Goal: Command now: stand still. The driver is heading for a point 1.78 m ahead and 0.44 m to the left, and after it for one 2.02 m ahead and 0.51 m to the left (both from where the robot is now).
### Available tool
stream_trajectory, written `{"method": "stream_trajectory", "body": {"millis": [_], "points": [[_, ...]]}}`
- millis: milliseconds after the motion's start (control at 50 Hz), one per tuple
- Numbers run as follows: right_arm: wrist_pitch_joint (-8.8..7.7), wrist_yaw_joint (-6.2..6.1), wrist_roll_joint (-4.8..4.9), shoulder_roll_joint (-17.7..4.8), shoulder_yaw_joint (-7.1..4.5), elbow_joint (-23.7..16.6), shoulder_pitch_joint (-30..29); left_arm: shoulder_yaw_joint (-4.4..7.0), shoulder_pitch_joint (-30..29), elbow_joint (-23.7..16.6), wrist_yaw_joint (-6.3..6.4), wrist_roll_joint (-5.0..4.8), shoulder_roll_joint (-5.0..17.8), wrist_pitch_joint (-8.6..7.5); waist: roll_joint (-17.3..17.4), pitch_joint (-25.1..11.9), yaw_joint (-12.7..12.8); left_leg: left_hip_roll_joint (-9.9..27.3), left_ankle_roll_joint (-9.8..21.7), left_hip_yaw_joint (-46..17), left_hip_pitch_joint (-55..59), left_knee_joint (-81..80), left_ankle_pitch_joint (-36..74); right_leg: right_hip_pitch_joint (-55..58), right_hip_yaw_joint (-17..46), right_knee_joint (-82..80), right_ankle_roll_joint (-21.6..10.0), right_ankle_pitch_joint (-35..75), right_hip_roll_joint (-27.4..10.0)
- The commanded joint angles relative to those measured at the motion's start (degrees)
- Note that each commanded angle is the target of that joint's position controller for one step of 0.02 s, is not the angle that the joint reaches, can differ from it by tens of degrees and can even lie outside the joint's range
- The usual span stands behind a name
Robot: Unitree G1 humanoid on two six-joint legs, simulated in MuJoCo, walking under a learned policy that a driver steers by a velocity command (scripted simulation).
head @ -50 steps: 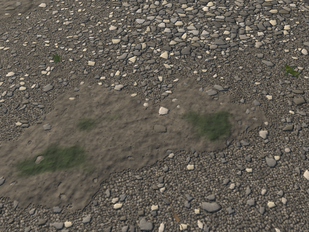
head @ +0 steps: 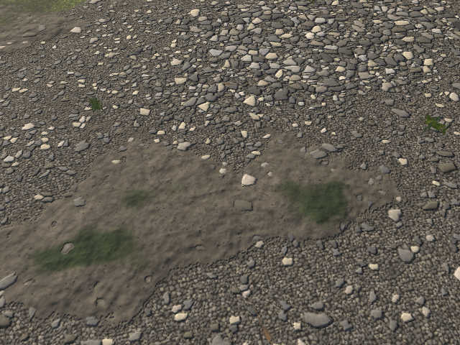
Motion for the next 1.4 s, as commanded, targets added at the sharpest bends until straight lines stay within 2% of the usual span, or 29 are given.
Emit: {"method": "stream_trajectory", "body": {"millis": [20, 440, 1120, 1140, 1200, 1240, 1280, 1300, 1320, 1360, 1380, 1400], "points": [[-0.36, -0.23, 0.01, -4.87, -0.67, -0.35, 2.90, 0.69, 2.69, -0.30, 0.23, 0.00, 4.92, -0.35, 0.55, 2.52, -0.07, 5.44, 1.67, -5.60, -3.11, -4.99, 0.06, -1.04, 5.35, -3.92, -1.49, 0.85, -5.32], [-0.55, -0.67, -0.05, -2.39, -0.41, 1.92, 5.90, 0.51, 4.96, 1.74, 0.61, 0.00, 2.19, -0.50, 0.20, 2.91, -0.18, 5.16, 1.72, -5.37, -3.11, -3.84, 2.15, -1.12, 4.87, -2.98, -1.44, 2.44, -5.46], [-0.77, -0.94, -0.04, -0.76, -0.64, 2.47, 7.80, 0.71, 7.10, 2.10, 0.85, 0.03, 0.44, -0.63, 0.19, 3.57, -0.17, 5.10, 1.81, -5.23, -2.40, -3.33, 4.10, -0.63, 4.41, -2.24, -1.33, 4.05, -5.61], [-0.74, -0.91, -0.11, -0.51, -0.57, 2.62, 8.25, 0.61, 7.54, 2.24, 0.82, 0.10, 0.11, -0.60, 0.26, 2.37, -0.19, 4.68, 1.89, -5.16, -1.98, -3.97, -0.23, -0.20, 4.22, -2.69, -1.40, 0.03, -5.14], [-0.05, -0.69, -0.32, -2.94, -1.75, 1.74, 8.38, 1.43, 7.31, 1.09, 0.52, 0.47, 1.47, -0.09, 1.80, 4.94, -0.40, 3.08, 4.25, -6.27, -5.37, -3.54, -22.72, -4.69, 2.61, 0.97, -3.19, -20.35, -1.83], [0.16, -0.45, -0.35, -3.31, -2.20, 1.15, 10.15, 1.45, 5.85, -0.69, 0.04, 0.91, 0.60, -0.16, 3.28, 9.19, -1.53, 5.43, 6.74, -11.12, -6.63, -5.27, -32.77, -11.67, 2.46, 4.77, -4.00, -26.63, -0.85], [-0.18, -0.48, -0.38, -5.06, -3.11, 1.96, 14.32, 0.99, 3.25, -2.93, -0.60, 1.46, -1.91, -1.26, 8.35, 9.39, -3.21, 12.14, 10.43, -21.22, -1.77, -10.88, -36.16, -17.16, -2.07, 13.89, -3.28, -18.29, 0.85], [-0.38, -0.41, -0.52, -6.02, -3.67, 2.03, 14.64, 1.01, 1.96, -4.03, -0.93, 1.88, -1.73, -1.98, 9.30, 9.63, -3.38, 15.66, 12.27, -25.07, -1.82, -13.13, -35.13, -17.64, -3.94, 17.32, -3.06, -13.95, -0.17], [-0.64, -0.24, -0.61, -6.25, -3.94, 1.56, 13.65, 1.30, 1.27, -4.90, -1.26, 1.78, -0.78, -2.68, 8.19, 9.41, -2.88, 16.67, 12.89, -25.74, -3.35, -13.97, -33.02, -16.60, -3.78, 18.38, -3.15, -13.20, -1.31], [-1.16, 0.11, -0.42, -6.57, -4.26, 0.13, 9.55, 1.54, 4.53, -4.98, -1.92, 1.14, -1.03, -3.81, 7.16, 8.95, 0.25, 14.62, 11.68, -21.19, -8.17, -11.90, -29.48, -8.97, -4.39, 12.57, -3.89, -14.05, -1.29], [-1.37, 0.22, -0.02, -6.14, -4.27, -0.88, 6.32, 1.62, 9.75, -3.42, -1.98, 0.65, -1.83, -4.25, 6.76, 9.13, 3.15, 11.86, 10.20, -17.15, -14.55, -8.60, -27.64, 0.72, -5.09, 6.58, -4.48, -12.11, -0.02], [-1.85, 0.33, 0.12, -4.88, -4.07, -2.23, 3.29, 2.11, 15.93, -1.23, -1.67, 0.36, -1.11, -4.57, 3.61, 8.95, 5.83, 8.09, 8.25, -12.49, -21.37, -2.67, -24.27, 10.79, -2.76, 1.66, -4.68, -10.78, -0.12]]}}
Velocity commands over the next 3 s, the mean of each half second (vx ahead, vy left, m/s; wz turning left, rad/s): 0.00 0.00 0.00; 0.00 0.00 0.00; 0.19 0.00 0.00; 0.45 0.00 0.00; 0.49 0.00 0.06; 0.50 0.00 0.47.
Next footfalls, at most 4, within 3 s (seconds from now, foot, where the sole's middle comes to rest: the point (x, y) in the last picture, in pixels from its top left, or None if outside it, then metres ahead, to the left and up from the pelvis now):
1.84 left None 0.43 0.05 -0.78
2.38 right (271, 276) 0.76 -0.10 -0.78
2.94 left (212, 213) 1.01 0.10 -0.78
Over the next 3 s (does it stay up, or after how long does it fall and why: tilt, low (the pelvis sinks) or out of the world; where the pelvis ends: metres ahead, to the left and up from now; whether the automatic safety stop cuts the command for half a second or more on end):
stays up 0.92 0.03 -0.03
